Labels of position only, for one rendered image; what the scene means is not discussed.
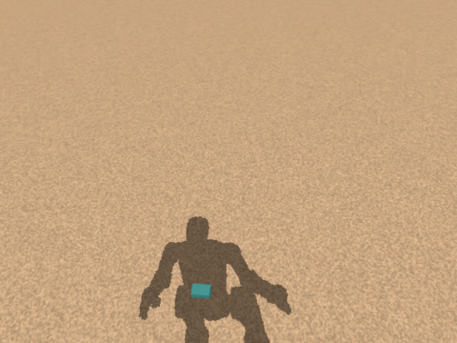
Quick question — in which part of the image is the small box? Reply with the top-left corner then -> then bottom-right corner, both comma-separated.
191,284 -> 211,299

